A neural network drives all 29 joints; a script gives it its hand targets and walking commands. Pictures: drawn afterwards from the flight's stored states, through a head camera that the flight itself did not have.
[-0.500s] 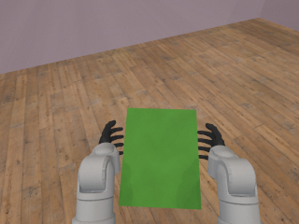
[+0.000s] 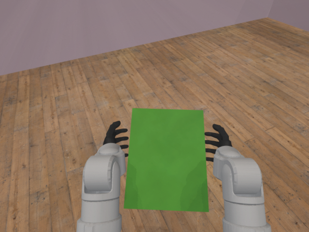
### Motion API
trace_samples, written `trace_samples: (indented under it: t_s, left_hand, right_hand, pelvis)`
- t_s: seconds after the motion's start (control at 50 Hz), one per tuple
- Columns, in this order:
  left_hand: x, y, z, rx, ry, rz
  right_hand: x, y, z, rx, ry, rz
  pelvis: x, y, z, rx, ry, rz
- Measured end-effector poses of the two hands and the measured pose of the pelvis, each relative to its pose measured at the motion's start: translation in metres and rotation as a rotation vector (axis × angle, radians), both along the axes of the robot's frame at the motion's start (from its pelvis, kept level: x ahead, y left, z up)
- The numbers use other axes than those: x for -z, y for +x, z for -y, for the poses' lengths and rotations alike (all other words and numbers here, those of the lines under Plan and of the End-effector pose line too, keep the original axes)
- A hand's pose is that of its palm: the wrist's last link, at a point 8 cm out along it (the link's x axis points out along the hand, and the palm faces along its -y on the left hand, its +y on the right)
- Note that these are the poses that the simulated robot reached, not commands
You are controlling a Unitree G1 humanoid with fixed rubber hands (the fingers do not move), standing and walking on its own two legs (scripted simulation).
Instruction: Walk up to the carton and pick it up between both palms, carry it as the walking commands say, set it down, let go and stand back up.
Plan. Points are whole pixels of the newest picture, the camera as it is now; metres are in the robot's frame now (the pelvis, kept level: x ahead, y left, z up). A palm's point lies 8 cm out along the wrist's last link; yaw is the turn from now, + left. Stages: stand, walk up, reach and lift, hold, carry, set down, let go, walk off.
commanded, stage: carry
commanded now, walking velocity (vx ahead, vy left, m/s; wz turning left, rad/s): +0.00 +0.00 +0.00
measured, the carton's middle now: (165, 160) +0.33 +0.01 +0.01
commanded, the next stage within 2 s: none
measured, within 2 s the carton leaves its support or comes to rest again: neither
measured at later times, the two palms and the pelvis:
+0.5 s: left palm (130, 156) +0.29 +0.09 +0.10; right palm (241, 160) +0.28 -0.17 +0.09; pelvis +0.00 -0.04 -0.01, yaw +0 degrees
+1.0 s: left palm (148, 168) +0.27 +0.05 +0.07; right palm (259, 172) +0.27 -0.21 +0.07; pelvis -0.02 -0.08 -0.02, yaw +0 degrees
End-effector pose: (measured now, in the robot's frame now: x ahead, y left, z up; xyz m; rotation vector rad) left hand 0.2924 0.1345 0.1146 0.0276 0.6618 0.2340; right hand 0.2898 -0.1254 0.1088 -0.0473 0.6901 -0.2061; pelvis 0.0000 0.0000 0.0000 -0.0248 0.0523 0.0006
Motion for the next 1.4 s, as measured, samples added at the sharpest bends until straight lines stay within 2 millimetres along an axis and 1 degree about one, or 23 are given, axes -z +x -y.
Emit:
trace_samples:
  t_s: [0.04, 0.1, 0.28, 0.52, 0.7, 0.82, 0.98, 1.16, 1.3, 1.4]
  left_hand:
    - [-0.002, -0.001, 0.000, -0.012, 0.001, 0.020]
    - [-0.002, -0.005, 0.001, -0.008, 0.012, 0.015]
    - [0.011, -0.007, 0.016, 0.015, 0.008, -0.027]
    - [0.013, -0.005, 0.045, 0.021, 0.019, -0.016]
    - [0.015, -0.009, 0.066, 0.030, 0.026, -0.009]
    - [0.026, -0.013, 0.076, 0.034, 0.028, -0.035]
    - [0.040, -0.020, 0.084, 0.041, 0.018, -0.042]
    - [0.052, -0.026, 0.090, 0.063, 0.004, -0.041]
    - [0.067, -0.025, 0.091, 0.079, -0.002, -0.055]
    - [0.073, -0.023, 0.092, 0.084, -0.009, -0.034]
  right_hand:
    - [-0.001, 0.002, 0.000, -0.009, 0.003, 0.020]
    - [0.001, -0.002, 0.001, -0.009, 0.007, 0.017]
    - [0.010, -0.008, 0.016, 0.001, -0.008, -0.021]
    - [0.015, -0.006, 0.045, 0.003, 0.002, -0.005]
    - [0.018, -0.011, 0.067, 0.000, 0.013, 0.004]
    - [0.028, -0.015, 0.078, -0.012, 0.012, -0.021]
    - [0.040, -0.022, 0.087, -0.027, 0.007, -0.029]
    - [0.051, -0.029, 0.095, -0.027, 0.010, -0.030]
    - [0.065, -0.030, 0.098, -0.026, 0.021, -0.043]
    - [0.071, -0.029, 0.100, -0.020, 0.034, -0.022]
  pelvis:
    - [0.004, 0.000, 0.001, 0.002, 0.026, -0.003]
    - [0.006, -0.001, 0.002, 0.007, 0.026, 0.012]
    - [0.010, 0.000, 0.013, 0.009, 0.037, 0.018]
    - [0.012, 0.000, 0.040, 0.008, 0.047, 0.007]
    - [0.015, -0.002, 0.060, 0.004, 0.053, 0.012]
    - [0.016, -0.006, 0.071, 0.001, 0.054, 0.019]
    - [0.017, -0.014, 0.081, 0.001, 0.054, 0.026]
    - [0.019, -0.021, 0.086, 0.011, 0.058, 0.027]
    - [0.020, -0.026, 0.086, 0.015, 0.056, 0.031]
    - [0.021, -0.028, 0.085, 0.020, 0.056, 0.029]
